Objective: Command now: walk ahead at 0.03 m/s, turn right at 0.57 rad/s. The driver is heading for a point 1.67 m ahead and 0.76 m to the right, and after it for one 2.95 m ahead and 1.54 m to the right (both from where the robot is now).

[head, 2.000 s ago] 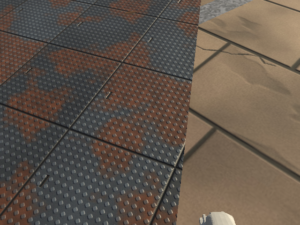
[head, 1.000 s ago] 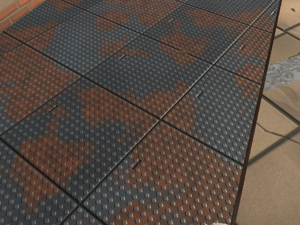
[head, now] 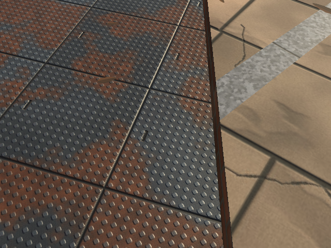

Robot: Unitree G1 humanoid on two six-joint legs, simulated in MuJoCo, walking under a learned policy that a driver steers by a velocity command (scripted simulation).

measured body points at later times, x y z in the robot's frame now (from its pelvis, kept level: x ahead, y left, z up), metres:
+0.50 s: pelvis +0.00 -0.03 +0.00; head +0.03 -0.08 +0.45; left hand +0.22 +0.19 -0.08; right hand +0.08 -0.34 -0.11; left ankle +0.03 +0.14 -0.63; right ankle -0.01 -0.12 -0.74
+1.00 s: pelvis +0.01 +0.04 +0.00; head +0.04 +0.05 +0.45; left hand +0.28 +0.22 -0.11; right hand -0.01 -0.26 -0.08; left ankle +0.06 +0.13 -0.74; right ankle -0.10 -0.07 -0.65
